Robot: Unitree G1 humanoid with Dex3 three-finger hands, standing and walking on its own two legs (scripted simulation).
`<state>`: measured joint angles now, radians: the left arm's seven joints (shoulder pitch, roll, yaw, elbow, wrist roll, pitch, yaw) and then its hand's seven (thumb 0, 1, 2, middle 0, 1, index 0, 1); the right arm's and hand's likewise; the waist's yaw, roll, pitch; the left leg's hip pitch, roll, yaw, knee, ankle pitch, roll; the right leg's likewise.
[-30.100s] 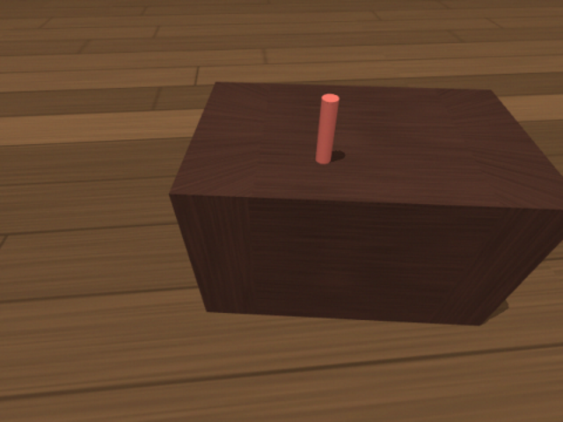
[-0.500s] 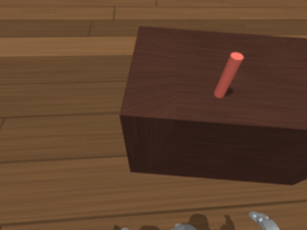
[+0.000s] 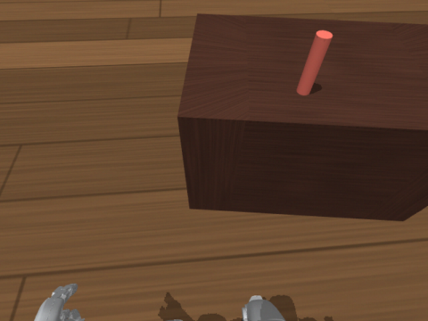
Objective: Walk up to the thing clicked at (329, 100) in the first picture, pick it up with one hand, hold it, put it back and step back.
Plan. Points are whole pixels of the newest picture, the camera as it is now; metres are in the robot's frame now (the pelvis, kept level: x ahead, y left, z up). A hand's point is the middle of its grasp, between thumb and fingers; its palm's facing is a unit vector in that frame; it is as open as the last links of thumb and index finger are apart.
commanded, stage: step back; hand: right
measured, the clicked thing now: (312, 65) +0.82 -0.30 +0.00
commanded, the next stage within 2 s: stand in 1.86 s
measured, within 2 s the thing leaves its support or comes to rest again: neither
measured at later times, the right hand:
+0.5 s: hand out of the picture -0.07 -0.29 -0.14, palm faces +0.05 +0.93 -0.38, open 7.4 cm
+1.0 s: hand out of the picture -0.21 -0.27 -0.12, palm faces +0.02 +0.92 -0.40, open 7.4 cm
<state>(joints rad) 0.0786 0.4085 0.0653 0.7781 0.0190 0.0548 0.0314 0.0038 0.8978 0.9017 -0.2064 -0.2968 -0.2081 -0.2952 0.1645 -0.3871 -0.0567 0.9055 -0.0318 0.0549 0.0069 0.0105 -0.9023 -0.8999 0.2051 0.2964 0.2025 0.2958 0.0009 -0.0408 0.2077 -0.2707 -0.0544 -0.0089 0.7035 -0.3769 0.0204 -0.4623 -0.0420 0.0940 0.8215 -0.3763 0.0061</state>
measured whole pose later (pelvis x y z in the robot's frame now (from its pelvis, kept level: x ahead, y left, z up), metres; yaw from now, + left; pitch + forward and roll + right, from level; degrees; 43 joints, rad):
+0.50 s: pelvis -0.16 -0.02 +0.02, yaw -5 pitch -2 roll +2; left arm 0.23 0.35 0.06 0.87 0.04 0.06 0.00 0.01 0.90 0.90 -0.21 -0.30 -0.21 -0.30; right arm 0.13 -0.41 -0.05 0.87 -0.01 0.06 -0.02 0.01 -0.90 -0.90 0.21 0.30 0.20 0.30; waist 0.04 0.02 0.14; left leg -0.52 -0.10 -0.11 1.06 -0.47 -0.01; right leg -0.27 -0.02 0.03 0.64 -0.34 -0.02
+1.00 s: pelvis -0.31 +0.00 +0.01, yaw -4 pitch -2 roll -1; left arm 0.23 0.38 0.07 0.95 0.04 0.02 -0.01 0.00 0.90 0.90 -0.20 -0.30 -0.21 -0.29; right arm 0.13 -0.38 -0.05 0.91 -0.05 0.02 0.02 0.01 -0.90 -0.90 0.21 0.30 0.21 0.30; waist 0.02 0.00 0.08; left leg -0.33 0.05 0.04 0.63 -0.27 0.02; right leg -0.18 0.02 0.05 0.57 -0.38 -0.02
